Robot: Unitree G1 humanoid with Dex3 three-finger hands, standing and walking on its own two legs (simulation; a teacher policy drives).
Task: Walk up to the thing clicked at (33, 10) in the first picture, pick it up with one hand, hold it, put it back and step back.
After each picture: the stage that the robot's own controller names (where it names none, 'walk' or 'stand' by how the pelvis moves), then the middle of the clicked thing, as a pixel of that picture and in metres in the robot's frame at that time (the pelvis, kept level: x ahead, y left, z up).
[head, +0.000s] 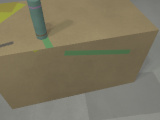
stand; (38, 19) +0.83 +0.29 -0.02
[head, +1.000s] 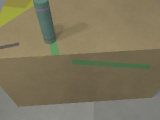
walk; (45, 22) +0.71 +0.27 -0.01
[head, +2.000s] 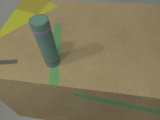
walk; (46, 44) +0.52 +0.20 +0.02
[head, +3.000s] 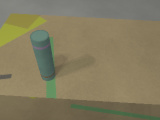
stand; (44, 58) +0.50 +0.19 -0.01
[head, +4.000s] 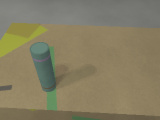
stand; (44, 69) +0.46 +0.19 -0.02
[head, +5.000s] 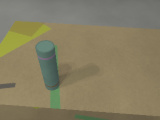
stand; (49, 68) +0.47 +0.17 -0.02
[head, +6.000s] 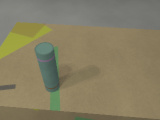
stand; (48, 69) +0.46 +0.17 -0.02
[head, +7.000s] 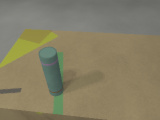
rise first; (52, 73) +0.46 +0.18 -0.02
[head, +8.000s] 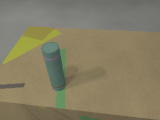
go down; (55, 68) +0.48 +0.17 -0.02
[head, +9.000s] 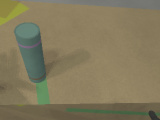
go down; (33, 57) +0.45 +0.16 +0.03
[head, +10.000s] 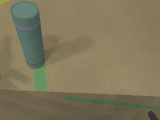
close in; (31, 41) +0.48 +0.16 +0.05
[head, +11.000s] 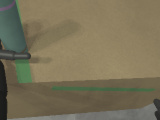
close; (9, 26) +0.50 +0.17 +0.09
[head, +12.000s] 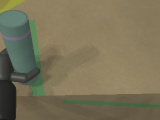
lift; (22, 54) +0.42 +0.17 +0.09
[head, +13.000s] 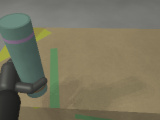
lift; (27, 61) +0.32 +0.17 +0.20
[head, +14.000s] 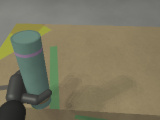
hold; (34, 74) +0.32 +0.16 +0.13
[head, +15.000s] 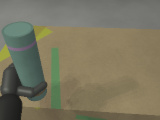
hold; (29, 66) +0.33 +0.18 +0.16
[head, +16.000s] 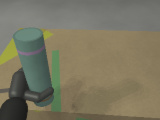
crouch; (37, 71) +0.32 +0.15 +0.15
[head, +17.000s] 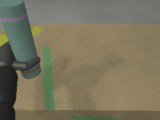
crouch; (22, 43) +0.42 +0.19 +0.17
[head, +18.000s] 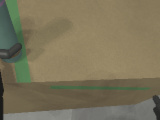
lower; (0, 28) +0.50 +0.19 +0.06
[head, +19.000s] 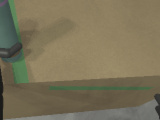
lower; (1, 27) +0.50 +0.18 +0.08
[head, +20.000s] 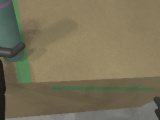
lower; (5, 27) +0.50 +0.18 +0.08
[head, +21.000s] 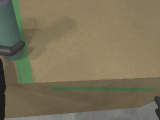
lower; (4, 25) +0.50 +0.18 +0.08
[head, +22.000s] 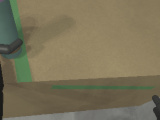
loosen; (1, 23) +0.51 +0.18 +0.09
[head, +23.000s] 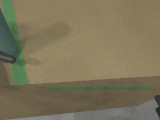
withdraw; out of the picture +0.49 +0.19 +0.08
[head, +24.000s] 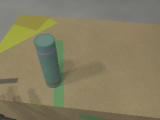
sink last; (49, 64) +0.45 +0.17 +0.02
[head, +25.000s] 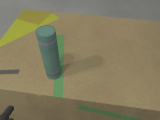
stand; (50, 55) +0.49 +0.18 +0.02
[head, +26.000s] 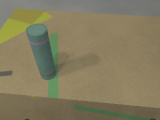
stand; (43, 55) +0.48 +0.19 +0.04
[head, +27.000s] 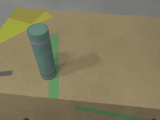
stand; (44, 55) +0.48 +0.18 +0.04
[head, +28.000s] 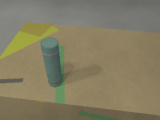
stand; (52, 64) +0.50 +0.17 -0.01
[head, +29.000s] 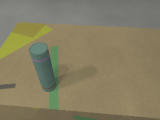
stand; (44, 69) +0.46 +0.19 -0.02
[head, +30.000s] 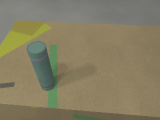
stand; (43, 68) +0.46 +0.20 -0.02
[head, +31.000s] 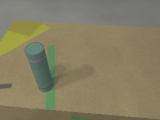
walk; (40, 69) +0.45 +0.20 -0.02
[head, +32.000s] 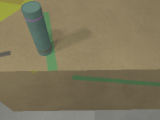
walk; (39, 32) +0.57 +0.21 +0.00
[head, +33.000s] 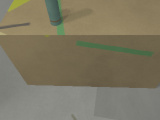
walk; (52, 4) +0.86 +0.21 -0.01
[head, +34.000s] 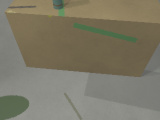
stand; out of the picture +1.12 +0.22 +0.00
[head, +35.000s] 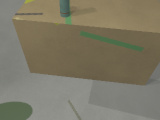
stand; out of the picture +1.08 +0.17 -0.01
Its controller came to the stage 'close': yes
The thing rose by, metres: 0.22
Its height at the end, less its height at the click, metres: +0.00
